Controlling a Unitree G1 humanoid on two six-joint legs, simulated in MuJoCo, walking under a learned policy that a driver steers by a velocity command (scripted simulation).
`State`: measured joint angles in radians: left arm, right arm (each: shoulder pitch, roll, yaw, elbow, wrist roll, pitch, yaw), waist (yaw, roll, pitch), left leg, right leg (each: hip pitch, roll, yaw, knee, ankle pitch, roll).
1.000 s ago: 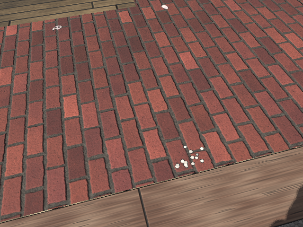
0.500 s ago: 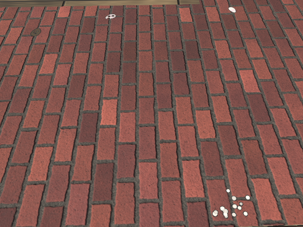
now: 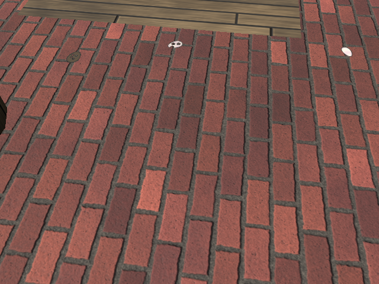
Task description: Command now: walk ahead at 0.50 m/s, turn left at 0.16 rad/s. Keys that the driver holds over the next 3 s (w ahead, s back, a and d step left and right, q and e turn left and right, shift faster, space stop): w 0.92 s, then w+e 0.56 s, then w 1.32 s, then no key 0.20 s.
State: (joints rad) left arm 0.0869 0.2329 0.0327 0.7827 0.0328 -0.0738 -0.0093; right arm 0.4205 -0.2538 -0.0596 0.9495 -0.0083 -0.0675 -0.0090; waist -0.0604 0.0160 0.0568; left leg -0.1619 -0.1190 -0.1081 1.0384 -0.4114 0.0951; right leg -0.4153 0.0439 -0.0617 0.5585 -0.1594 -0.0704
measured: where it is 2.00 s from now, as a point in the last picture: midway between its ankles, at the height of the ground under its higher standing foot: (197, 141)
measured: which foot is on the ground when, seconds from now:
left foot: up 0.00-0.44, down 0.46-1.00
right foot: down 0.00-0.48, up 0.50-1.00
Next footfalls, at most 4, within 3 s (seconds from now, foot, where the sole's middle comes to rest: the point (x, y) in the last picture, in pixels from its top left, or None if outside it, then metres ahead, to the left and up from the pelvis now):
0.46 left None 0.40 0.11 -0.76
1.02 right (205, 214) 0.71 -0.06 -0.76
1.56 left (167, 150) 1.02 0.07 -0.76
2.06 right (228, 117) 1.19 -0.21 -0.76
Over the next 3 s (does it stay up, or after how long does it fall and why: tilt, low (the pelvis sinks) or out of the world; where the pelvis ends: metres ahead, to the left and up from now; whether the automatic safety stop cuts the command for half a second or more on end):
stays up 1.53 -0.22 0.02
